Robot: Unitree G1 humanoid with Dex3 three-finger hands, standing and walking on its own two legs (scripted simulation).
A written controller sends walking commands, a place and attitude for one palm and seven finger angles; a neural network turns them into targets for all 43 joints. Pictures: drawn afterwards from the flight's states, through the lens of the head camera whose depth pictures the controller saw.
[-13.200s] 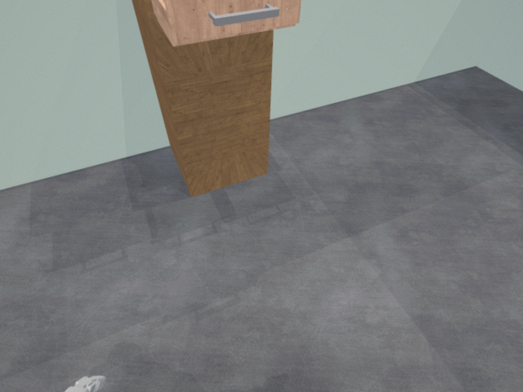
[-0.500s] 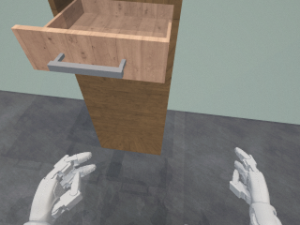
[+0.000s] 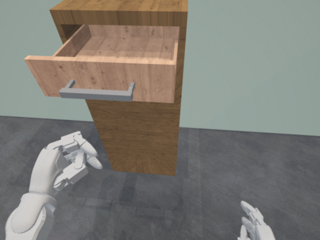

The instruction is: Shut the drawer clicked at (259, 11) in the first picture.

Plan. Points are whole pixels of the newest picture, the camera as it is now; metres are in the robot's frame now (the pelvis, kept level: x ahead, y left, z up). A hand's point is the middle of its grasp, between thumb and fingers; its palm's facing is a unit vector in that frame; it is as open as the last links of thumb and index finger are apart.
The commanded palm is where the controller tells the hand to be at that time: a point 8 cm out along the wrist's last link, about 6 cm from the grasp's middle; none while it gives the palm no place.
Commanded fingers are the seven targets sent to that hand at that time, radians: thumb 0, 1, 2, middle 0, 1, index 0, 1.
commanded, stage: raise the hand and make a fist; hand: left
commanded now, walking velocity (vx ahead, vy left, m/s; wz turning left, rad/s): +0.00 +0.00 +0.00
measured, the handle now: (98, 89) +0.43 +0.20 +0.17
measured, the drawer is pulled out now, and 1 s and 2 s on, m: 0.22 0.22 0.22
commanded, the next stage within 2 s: bring the fist close to the handle in 0.94 s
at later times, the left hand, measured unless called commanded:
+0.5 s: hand (51, 124) +0.23 +0.20 +0.25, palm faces +0.05 -0.99 -0.15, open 3.2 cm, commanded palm +0.21 +0.23 +0.27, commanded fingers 0.00 0.90 0.90 -1.40 -1.60 -1.40 -1.60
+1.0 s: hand (50, 114) +0.24 +0.20 +0.27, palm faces +0.04 -0.99 -0.11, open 3.3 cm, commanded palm +0.21 +0.23 +0.27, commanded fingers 0.00 0.90 0.90 -1.40 -1.60 -1.40 -1.60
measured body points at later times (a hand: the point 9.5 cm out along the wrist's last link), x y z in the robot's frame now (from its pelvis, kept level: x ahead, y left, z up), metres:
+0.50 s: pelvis +0.01 -0.01 +0.02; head -0.03 -0.04 +0.46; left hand +0.23 +0.25 +0.26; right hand +0.26 -0.19 -0.02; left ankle -0.02 +0.12 -0.72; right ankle +0.04 -0.13 -0.72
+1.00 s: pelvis +0.00 -0.02 +0.02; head -0.05 -0.04 +0.46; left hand +0.23 +0.25 +0.27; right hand +0.22 -0.22 -0.04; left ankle -0.02 +0.12 -0.72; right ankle +0.04 -0.13 -0.72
